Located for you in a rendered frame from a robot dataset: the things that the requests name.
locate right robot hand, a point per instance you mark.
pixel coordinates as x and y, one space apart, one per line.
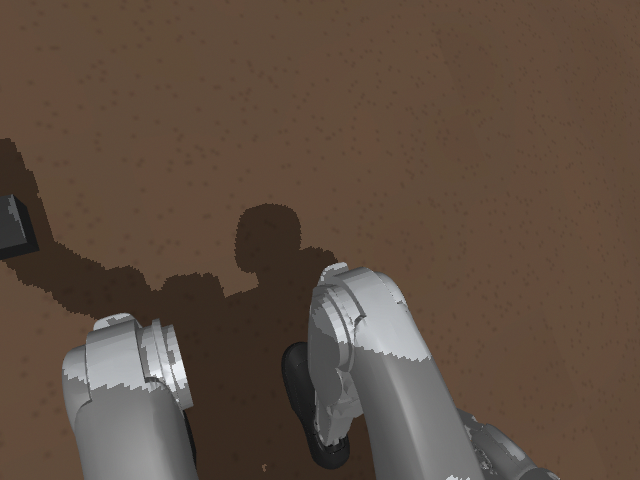
499 457

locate carton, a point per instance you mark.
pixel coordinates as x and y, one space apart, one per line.
17 235

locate right robot foot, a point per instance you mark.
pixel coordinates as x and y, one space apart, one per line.
301 394

